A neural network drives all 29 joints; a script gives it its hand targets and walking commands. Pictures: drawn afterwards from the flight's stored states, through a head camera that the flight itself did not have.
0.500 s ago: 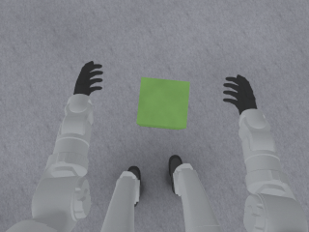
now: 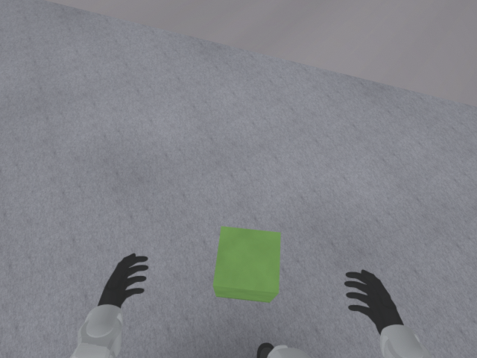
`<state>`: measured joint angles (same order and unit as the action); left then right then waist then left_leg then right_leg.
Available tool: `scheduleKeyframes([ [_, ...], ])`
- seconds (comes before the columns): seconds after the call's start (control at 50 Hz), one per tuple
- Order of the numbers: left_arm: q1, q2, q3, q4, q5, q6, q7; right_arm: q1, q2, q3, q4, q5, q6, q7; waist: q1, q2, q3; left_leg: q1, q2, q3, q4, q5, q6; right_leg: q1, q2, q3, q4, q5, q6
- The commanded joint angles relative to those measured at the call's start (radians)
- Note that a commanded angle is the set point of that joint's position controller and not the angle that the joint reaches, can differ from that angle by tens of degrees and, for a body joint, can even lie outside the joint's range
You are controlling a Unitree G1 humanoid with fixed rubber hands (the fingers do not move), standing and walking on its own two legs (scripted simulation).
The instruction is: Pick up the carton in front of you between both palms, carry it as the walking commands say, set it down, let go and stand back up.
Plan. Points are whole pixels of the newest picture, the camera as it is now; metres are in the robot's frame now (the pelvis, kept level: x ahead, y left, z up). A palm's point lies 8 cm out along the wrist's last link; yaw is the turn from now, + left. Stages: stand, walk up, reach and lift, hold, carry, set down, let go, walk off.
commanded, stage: let go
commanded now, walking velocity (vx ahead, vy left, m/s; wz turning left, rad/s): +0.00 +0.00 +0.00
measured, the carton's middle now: (246, 266) +0.40 -0.04 -0.64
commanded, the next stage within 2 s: stand in 0.58 s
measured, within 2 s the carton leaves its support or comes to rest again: neither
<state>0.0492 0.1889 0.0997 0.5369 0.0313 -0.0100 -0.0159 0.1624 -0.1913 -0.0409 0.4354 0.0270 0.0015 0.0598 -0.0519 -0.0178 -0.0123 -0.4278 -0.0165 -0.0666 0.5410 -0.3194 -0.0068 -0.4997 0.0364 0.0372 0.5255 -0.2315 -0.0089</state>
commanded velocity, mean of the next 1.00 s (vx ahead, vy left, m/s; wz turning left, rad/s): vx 0.00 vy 0.00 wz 0.00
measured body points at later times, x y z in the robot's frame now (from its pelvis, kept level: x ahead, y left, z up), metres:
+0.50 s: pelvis +0.00 +0.02 +0.01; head +0.01 +0.01 +0.46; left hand +0.17 +0.25 -0.07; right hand +0.18 -0.22 -0.07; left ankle -0.04 +0.12 -0.73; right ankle +0.01 -0.11 -0.73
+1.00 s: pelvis +0.01 +0.00 +0.00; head +0.02 -0.02 +0.45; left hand +0.14 +0.30 -0.08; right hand +0.16 -0.29 -0.10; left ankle -0.04 +0.12 -0.73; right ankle +0.01 -0.11 -0.73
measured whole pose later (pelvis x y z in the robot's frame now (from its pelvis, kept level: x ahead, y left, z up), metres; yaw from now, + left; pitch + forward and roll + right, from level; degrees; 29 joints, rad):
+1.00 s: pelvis +0.01 +0.00 +0.00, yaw +1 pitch +0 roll +0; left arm 0.19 0.33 0.05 0.76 0.04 0.00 0.02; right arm 0.20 -0.34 -0.04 0.72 -0.04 0.01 -0.02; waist 0.00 0.04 0.01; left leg -0.14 -0.01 -0.07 0.49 -0.34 -0.01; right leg -0.22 0.03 0.02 0.50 -0.28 -0.02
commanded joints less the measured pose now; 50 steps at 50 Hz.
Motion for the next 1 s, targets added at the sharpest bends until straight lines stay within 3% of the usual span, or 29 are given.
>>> scheduleKeyframes([
  [0.0, 0.047, 0.087, 0.001, -0.121, -0.01, -0.012, -0.007, 0.017, -0.099, -0.018, -0.103, 0.004, -0.011, 0.002, 0.03, 0.059, -0.206, 0.104, -0.017, 0.037, -0.125, 0.295, -0.011, 0.403, 0.004, -0.012, -0.063, 0.355, 0.031],
  [0.14, 0.12, 0.088, -0.033, -0.178, -0.023, 0.051, -0.036, 0.033, -0.123, -0.026, -0.101, -0.016, 0.051, 0.015, 0.046, 0.064, -0.015, 0.172, 0.0, 0.034, -0.207, 0.212, -0.013, 0.459, 0.019, -0.037, -0.12, 0.196, 0.024],
  [0.28, 0.115, 0.095, -0.044, -0.209, -0.028, 0.109, -0.053, 0.037, -0.13, -0.045, -0.098, -0.044, 0.109, 0.015, 0.035, 0.032, 0.064, 0.18, 0.007, 0.032, -0.221, 0.181, -0.006, 0.516, 0.028, -0.046, -0.111, 0.176, 0.025],
  [0.4, 0.124, 0.099, -0.036, -0.211, -0.017, 0.13, -0.051, 0.031, -0.126, -0.045, -0.112, -0.046, 0.129, 0.015, 0.045, 0.044, 0.064, 0.192, 0.003, 0.032, -0.203, 0.223, -0.006, 0.544, 0.027, -0.041, -0.101, 0.206, 0.022],
  [0.42, 0.169, 0.102, -0.033, -0.147, -0.038, 0.102, -0.03, -0.017, -0.16, -0.051, -0.166, -0.063, 0.18, -0.011, 0.044, 0.027, 0.008, 0.25, 0.004, 0.029, -0.162, 0.321, -0.01, 0.518, 0.047, -0.05, -0.074, 0.183, 0.034],
  [0.44, 0.162, 0.101, -0.036, -0.167, -0.033, 0.098, -0.02, 0.017, -0.149, -0.043, -0.149, -0.061, 0.194, -0.021, 0.052, 0.046, 0.017, 0.253, 0.0, 0.03, -0.152, 0.353, -0.016, 0.5, 0.048, -0.049, -0.074, 0.182, 0.03],
  [0.5, 0.14, 0.106, -0.045, -0.177, -0.035, 0.095, -0.012, 0.019, -0.136, -0.023, -0.151, -0.053, 0.208, -0.033, 0.048, 0.053, 0.024, 0.252, -0.004, 0.032, -0.145, 0.352, -0.016, 0.461, 0.047, -0.041, -0.068, 0.19, 0.025],
  [0.56, 0.135, 0.107, -0.048, -0.177, -0.033, 0.1, -0.012, 0.017, -0.134, -0.017, -0.152, -0.05, 0.217, -0.038, 0.047, 0.051, 0.03, 0.241, -0.009, 0.039, -0.143, 0.318, -0.013, 0.455, 0.043, -0.034, -0.068, 0.194, 0.025],
  [0.58, 0.147, 0.24, 0.0, -0.033, 0.011, 0.073, 0.023, -0.022, -0.233, -0.054, -0.01, -0.061, 0.136, -0.078, 0.07, 0.101, 0.052, 0.146, 0.034, 0.011, -0.108, 0.17, -0.017, 0.328, -0.063, 0.0, -0.07, 0.157, 0.025],
  [0.66, 0.12, 0.229, -0.008, 0.014, 0.024, 0.031, 0.038, -0.003, -0.213, -0.043, 0.061, -0.074, 0.043, -0.081, 0.053, 0.038, 0.026, 0.197, 0.049, -0.03, -0.115, 0.022, 0.002, 0.258, -0.076, 0.049, -0.108, -0.023, 0.008],
  [0.8, 0.112, 0.249, -0.014, 0.094, 0.013, 0.007, 0.033, -0.001, -0.251, -0.038, 0.151, -0.065, 0.007, -0.077, 0.051, 0.011, -0.047, 0.25, 0.066, -0.041, -0.091, 0.228, 0.003, 0.31, -0.093, 0.056, -0.08, 0.193, -0.008],
  [0.98, 0.113, 0.291, -0.018, 0.175, 0.005, -0.001, 0.041, 0.017, -0.285, -0.024, 0.237, -0.063, -0.006, -0.087, 0.055, 0.012, -0.039, 0.269, 0.077, -0.051, -0.101, 0.302, 0.006, 0.355, -0.108, 0.066, -0.088, 0.274, -0.014],
])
